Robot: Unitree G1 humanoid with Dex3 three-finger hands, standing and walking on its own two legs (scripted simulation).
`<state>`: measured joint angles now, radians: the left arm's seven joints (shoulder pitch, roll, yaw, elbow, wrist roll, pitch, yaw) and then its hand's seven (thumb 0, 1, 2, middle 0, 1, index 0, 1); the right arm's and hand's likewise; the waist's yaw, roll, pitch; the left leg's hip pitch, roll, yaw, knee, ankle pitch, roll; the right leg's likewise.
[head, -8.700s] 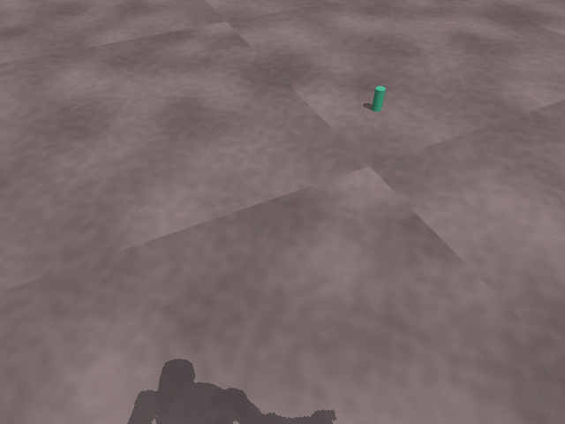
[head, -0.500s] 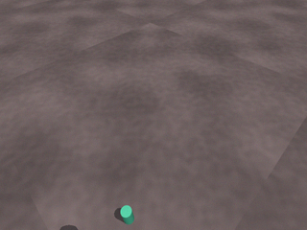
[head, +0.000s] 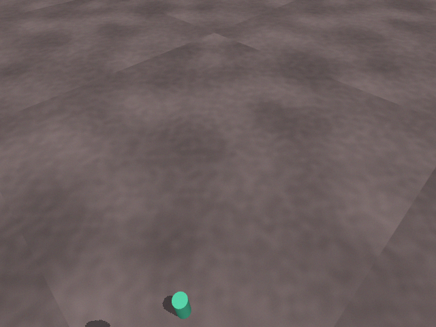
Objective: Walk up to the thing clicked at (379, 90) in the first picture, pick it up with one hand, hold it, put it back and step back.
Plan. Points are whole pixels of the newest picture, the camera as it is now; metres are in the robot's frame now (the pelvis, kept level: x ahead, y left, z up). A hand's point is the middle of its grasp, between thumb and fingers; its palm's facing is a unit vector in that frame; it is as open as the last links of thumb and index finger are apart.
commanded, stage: stand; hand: left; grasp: from the side
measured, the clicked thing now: (181, 305) +0.38 +0.18 -0.71
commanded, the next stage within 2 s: go down in 0.04 s
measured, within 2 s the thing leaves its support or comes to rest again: neither
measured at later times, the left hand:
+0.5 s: hand out of the picture +0.15 +0.26 -0.18, palm faces +0.04 -0.95 -0.32, open 13.8 cm
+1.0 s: hand out of the picture +0.13 +0.28 -0.21, palm faces +0.07 -0.95 -0.31, open 17.5 cm
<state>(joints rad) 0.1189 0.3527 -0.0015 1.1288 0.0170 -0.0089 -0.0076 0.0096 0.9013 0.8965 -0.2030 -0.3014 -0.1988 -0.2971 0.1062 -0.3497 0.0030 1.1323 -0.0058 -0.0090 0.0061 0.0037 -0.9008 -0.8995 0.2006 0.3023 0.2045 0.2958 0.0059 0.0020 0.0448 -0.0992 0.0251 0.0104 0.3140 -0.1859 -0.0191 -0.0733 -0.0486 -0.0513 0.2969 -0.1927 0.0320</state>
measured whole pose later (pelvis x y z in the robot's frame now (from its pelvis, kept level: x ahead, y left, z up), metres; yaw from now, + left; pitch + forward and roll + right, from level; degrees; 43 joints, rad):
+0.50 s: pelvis -0.02 +0.00 -0.03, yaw -1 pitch +9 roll -1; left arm 0.00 0.36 0.22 0.95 0.07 0.06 -0.06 0.01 0.14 0.26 -0.06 -0.09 -0.06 -0.08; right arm 0.25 -0.24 -0.02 0.73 0.03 -0.04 -0.01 0.01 -0.93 -0.91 0.20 0.30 0.20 0.30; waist -0.04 -0.01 -0.03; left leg -0.53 0.05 0.01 0.72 -0.34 -0.02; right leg -0.50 -0.03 -0.03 0.69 -0.34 0.02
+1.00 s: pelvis -0.02 +0.00 -0.09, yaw -1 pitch +17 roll -3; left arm 0.28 0.36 0.26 0.43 0.01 0.23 -0.11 0.00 -0.57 0.02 -0.09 -0.07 -0.08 -0.06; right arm 0.20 -0.23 -0.01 0.56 0.01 -0.15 -0.07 0.01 -0.88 -0.89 0.20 0.30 0.20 0.30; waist -0.03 0.00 -0.12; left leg -0.89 0.06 -0.04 1.13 -0.53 -0.02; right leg -0.84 -0.04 -0.06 1.08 -0.52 0.03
